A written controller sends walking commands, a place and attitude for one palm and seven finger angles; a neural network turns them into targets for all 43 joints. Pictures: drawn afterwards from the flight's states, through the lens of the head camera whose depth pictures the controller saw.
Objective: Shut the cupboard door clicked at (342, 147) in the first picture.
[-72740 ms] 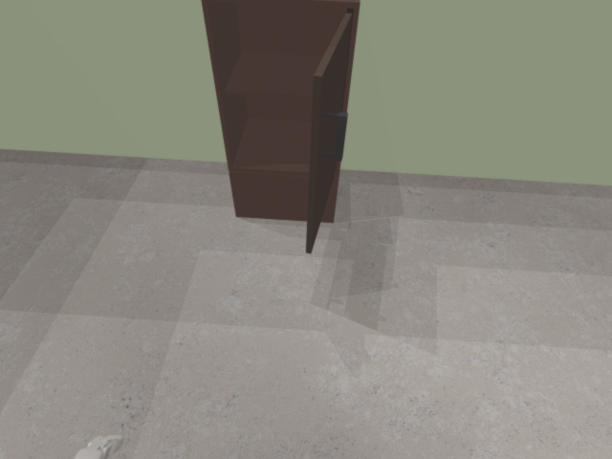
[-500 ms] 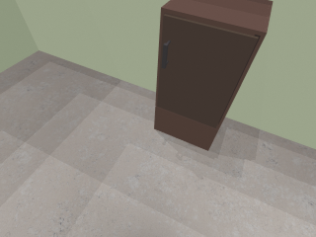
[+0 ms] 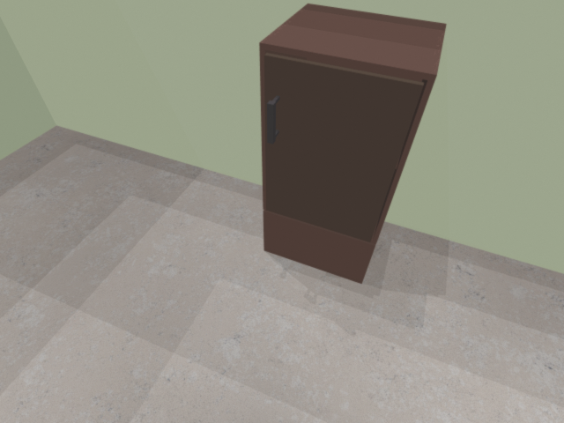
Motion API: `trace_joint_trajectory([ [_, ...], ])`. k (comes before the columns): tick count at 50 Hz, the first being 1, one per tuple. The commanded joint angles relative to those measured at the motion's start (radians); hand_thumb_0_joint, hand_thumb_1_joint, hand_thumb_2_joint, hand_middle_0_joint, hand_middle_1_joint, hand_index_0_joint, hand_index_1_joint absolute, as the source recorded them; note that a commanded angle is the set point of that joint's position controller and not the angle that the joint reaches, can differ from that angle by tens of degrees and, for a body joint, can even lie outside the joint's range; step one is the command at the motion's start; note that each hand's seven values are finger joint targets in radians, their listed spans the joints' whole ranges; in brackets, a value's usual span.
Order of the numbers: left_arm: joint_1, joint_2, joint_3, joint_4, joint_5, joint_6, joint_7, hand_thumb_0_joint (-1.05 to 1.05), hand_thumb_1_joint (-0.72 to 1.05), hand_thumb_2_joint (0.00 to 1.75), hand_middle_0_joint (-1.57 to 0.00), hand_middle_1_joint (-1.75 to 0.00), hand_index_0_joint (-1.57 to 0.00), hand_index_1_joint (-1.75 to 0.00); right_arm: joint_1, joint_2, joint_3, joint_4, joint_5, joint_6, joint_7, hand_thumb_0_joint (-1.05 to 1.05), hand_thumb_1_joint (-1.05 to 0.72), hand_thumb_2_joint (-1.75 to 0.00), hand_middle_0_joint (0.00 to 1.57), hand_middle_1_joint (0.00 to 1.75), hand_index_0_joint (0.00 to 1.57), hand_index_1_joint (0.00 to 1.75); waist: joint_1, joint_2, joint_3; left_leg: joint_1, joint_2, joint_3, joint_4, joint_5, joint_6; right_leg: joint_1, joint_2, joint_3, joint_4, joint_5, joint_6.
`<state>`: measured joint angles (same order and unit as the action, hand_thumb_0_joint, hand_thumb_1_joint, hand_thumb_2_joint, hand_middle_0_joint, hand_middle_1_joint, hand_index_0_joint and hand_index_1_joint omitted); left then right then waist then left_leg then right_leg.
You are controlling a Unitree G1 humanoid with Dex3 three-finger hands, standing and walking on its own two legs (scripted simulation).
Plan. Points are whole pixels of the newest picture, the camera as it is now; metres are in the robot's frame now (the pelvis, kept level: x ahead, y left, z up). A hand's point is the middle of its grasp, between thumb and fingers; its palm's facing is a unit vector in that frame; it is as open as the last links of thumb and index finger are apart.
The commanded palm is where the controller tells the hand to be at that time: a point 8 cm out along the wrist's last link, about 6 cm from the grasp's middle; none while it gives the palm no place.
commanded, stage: let the arm hang, fingers relaxed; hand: left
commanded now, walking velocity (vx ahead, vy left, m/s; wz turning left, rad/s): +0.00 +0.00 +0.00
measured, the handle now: (274, 119) +0.92 +0.06 -0.06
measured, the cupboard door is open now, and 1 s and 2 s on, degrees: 0 0 0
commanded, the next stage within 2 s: look to check the result in 0.08 s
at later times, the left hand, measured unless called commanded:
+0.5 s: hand out of the picture +0.04 +0.18 -0.17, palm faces +0.00 -0.97 -0.25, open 7.4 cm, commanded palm none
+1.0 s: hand out of the picture +0.03 +0.14 -0.18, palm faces +0.01 -0.98 -0.20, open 7.4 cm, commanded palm none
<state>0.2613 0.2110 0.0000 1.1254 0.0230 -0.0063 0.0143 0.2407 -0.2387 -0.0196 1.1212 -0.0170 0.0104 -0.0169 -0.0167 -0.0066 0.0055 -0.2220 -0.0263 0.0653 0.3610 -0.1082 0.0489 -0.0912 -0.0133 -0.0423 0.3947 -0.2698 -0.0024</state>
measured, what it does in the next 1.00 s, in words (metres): shifts its weight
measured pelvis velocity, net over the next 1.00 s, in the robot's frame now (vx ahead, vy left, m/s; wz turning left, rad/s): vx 0.05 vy -0.03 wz -0.01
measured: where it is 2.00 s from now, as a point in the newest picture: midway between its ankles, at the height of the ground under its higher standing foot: outside the picture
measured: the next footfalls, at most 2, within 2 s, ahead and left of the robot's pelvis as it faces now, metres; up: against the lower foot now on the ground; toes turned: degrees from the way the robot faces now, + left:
none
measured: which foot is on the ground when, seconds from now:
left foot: down 0.00-1.00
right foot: down 0.00-1.00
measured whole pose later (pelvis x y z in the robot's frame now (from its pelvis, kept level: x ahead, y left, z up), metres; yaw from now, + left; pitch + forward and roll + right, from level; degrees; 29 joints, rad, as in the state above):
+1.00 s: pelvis +0.05 -0.03 +0.00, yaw +0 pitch -2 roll +1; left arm 0.31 0.16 0.00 1.16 0.01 -0.01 0.04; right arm 0.25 -0.17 0.01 1.15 -0.02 0.00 -0.04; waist -0.01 -0.01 0.04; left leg -0.16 0.01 0.06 0.39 -0.19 0.00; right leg 0.01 0.02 -0.04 0.33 -0.31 -0.04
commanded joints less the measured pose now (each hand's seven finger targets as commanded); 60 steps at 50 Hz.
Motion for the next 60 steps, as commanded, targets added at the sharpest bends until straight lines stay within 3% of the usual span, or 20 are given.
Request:
trace_joint_trajectory([
  [1, 0.049, 0.151, 0.031, -0.017, -0.007, -0.008, 0.008, 0.0, 0.9, 0.9, -0.2, -0.3, -0.2, -0.3, 0.013, -0.114, -0.017, -0.034, 0.004, -0.02, -0.009, 0.0, -0.9, -0.9, 0.2, 0.3, 0.2, 0.3, 0.008, 0.026, 0.078, 0.042, 0.121, -0.152, -0.086, -0.104, -0.014, -0.124, -0.098, 0.103, -0.122, -0.017, -0.047],
  [9, 0.03, 0.14, 0.031, -0.013, -0.012, -0.014, 0.013, 0.0, 0.9, 0.9, -0.2, -0.3, -0.2, -0.3, 0.014, -0.11, -0.009, -0.026, 0.004, -0.027, -0.015, 0.0, -0.9, -0.9, 0.2, 0.3, 0.2, 0.3, 0.01, 0.017, 0.038, 0.081, 0.135, -0.136, -0.037, 0.072, -0.013, -0.065, -0.106, 0.094, -0.123, 0.119, -0.047],
  [23, 0.055, 0.116, 0.026, -0.002, -0.013, -0.015, 0.023, 0.0, 0.9, 0.9, -0.2, -0.3, -0.2, -0.3, 0.021, -0.092, -0.002, -0.012, 0.007, -0.023, -0.021, 0.0, -0.9, -0.9, 0.2, 0.3, 0.2, 0.3, 0.009, -0.019, 0.022, 0.123, 0.139, -0.118, -0.007, 0.168, -0.012, -0.026, -0.102, 0.086, -0.116, 0.268, -0.039],
  [34, 0.085, 0.085, 0.02, 0.011, -0.012, -0.011, 0.026, 0.0, 0.9, 0.9, -0.2, -0.3, -0.2, -0.3, 0.017, -0.065, 0.002, -0.006, 0.005, -0.017, -0.024, 0.0, -0.9, -0.9, 0.2, 0.3, 0.2, 0.3, 0.008, 0.0, 0.072, 0.127, 0.138, -0.107, -0.014, 0.138, -0.016, -0.049, -0.102, 0.089, -0.129, 0.244, -0.034],
  [40, 0.102, 0.075, 0.02, 0.017, -0.013, -0.01, 0.027, 0.0, 0.9, 0.9, -0.2, -0.3, -0.2, -0.3, 0.034, -0.057, 0.007, -0.002, 0.005, -0.02, -0.027, 0.0, -0.9, -0.9, 0.2, 0.3, 0.2, 0.3, 0.009, 0.007, 0.052, 0.132, 0.136, -0.106, -0.01, 0.164, -0.016, -0.024, -0.101, 0.087, -0.122, 0.266, -0.036],
  [43, 0.117, 0.072, 0.022, 0.018, -0.013, -0.011, 0.027, 0.0, 0.9, 0.9, -0.2, -0.3, -0.2, -0.3, 0.04, -0.052, 0.007, -0.003, 0.008, -0.019, -0.028, 0.0, -0.9, -0.9, 0.2, 0.3, 0.2, 0.3, 0.011, -0.016, 0.059, 0.135, 0.137, -0.101, -0.006, 0.155, -0.015, -0.03, -0.098, 0.083, -0.127, 0.271, -0.036],
  [60, 0.158, 0.031, 0.018, 0.027, -0.017, -0.007, 0.032, 0.0, 0.9, 0.9, -0.2, -0.3, -0.2, -0.3, 0.1, -0.006, 0.014, 0.016, 0.006, -0.015, -0.034, 0.0, -0.9, -0.9, 0.2, 0.3, 0.2, 0.3, 0.012, -0.01, 0.077, 0.114, 0.132, -0.089, 0.006, 0.146, -0.017, -0.021, -0.094, 0.086, -0.114, 0.292, -0.039],
])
